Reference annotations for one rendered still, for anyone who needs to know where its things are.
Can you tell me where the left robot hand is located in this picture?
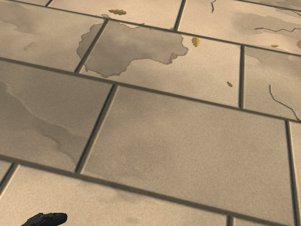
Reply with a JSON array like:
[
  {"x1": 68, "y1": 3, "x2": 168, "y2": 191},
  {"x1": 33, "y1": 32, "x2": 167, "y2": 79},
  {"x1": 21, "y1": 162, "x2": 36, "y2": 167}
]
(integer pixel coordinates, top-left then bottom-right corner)
[{"x1": 21, "y1": 213, "x2": 68, "y2": 226}]

